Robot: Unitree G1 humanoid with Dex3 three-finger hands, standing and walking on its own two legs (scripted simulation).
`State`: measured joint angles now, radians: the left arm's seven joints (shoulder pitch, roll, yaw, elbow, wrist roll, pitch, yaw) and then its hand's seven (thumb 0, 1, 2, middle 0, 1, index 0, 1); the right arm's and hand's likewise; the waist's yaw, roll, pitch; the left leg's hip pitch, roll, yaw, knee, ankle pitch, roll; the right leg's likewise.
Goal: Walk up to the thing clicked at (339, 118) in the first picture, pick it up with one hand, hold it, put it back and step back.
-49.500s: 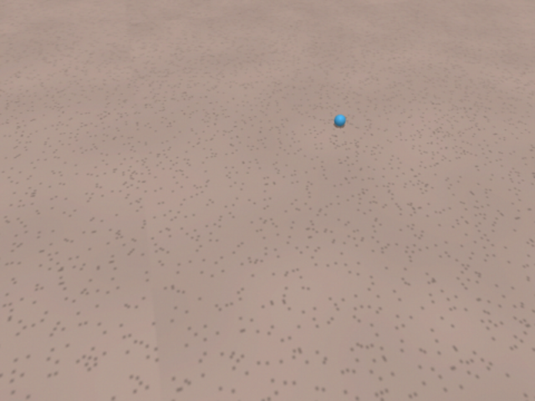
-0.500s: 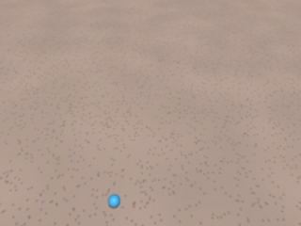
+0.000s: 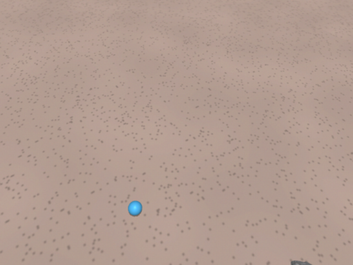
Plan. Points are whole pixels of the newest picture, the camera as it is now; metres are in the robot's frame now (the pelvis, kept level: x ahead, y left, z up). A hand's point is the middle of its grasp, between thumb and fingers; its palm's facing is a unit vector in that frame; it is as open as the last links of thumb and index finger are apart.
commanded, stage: step back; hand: left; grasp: from above
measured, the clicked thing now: (135, 208) +0.48 +0.18 -0.73
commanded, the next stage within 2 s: none
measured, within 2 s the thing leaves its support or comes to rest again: neither
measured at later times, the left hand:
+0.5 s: hand out of the picture +0.02 +0.26 -0.16, palm faces -0.12 -0.91 -0.40, open 7.4 cm
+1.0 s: hand out of the picture -0.11 +0.28 -0.15, palm faces -0.02 -0.94 -0.34, open 7.4 cm
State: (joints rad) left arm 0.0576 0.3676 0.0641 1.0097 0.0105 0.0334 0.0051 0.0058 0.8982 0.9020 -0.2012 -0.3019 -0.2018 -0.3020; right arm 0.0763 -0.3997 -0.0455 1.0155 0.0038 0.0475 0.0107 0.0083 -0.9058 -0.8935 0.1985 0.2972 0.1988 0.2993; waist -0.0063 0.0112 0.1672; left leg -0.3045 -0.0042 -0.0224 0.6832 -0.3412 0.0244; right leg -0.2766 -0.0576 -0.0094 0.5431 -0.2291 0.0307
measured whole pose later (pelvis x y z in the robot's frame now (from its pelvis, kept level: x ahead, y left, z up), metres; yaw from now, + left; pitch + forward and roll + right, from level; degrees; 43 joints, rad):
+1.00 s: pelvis -0.23 +0.02 +0.00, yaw -2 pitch -2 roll -1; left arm 0.14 0.38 0.08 0.82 0.01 0.08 0.01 0.01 0.90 0.90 -0.20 -0.30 -0.20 -0.30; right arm 0.16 -0.35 -0.03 0.87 -0.04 0.03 -0.01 0.01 -0.90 -0.89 0.20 0.30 0.20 0.30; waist 0.01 -0.04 0.16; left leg -0.28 -0.01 -0.03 0.59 -0.27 0.03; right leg -0.48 0.12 0.15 1.15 -0.50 -0.02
